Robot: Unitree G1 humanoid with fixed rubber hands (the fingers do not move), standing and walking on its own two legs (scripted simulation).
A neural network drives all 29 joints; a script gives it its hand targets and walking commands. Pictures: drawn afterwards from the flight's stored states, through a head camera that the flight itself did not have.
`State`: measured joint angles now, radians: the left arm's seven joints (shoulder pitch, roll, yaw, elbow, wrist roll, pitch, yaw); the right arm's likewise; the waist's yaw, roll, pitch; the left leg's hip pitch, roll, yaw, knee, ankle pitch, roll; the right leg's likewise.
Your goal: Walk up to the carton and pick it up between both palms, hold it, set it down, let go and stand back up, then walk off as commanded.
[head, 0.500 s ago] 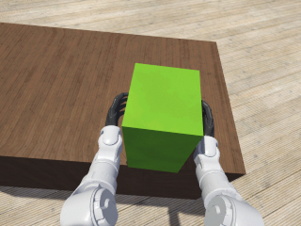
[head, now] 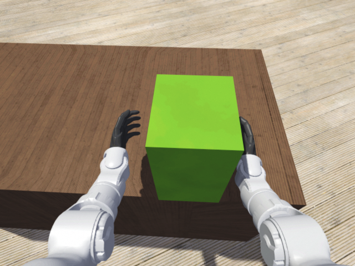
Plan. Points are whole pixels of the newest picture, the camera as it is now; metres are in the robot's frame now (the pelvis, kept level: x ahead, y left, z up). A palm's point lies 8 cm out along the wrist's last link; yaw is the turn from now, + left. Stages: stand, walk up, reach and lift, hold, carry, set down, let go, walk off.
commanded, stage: set down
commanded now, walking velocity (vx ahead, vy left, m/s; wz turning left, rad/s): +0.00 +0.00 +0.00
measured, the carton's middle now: (191, 145) +0.41 +0.00 +0.01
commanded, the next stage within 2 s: none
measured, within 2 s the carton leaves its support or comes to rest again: neither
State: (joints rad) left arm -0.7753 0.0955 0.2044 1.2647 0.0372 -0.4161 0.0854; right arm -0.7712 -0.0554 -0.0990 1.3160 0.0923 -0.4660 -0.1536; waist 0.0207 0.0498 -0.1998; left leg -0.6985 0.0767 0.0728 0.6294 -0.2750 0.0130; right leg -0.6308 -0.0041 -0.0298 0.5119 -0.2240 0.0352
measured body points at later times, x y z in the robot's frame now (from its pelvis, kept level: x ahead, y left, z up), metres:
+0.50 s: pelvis -0.05 -0.01 +0.00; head +0.00 +0.00 +0.44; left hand +0.33 +0.19 +0.01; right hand +0.33 -0.16 +0.01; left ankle +0.00 +0.11 -0.72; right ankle +0.00 -0.15 -0.72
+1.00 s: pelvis -0.02 -0.02 +0.01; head -0.01 +0.01 +0.46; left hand +0.26 +0.19 -0.01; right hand +0.27 -0.17 +0.00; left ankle +0.00 +0.11 -0.72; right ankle +0.00 -0.15 -0.72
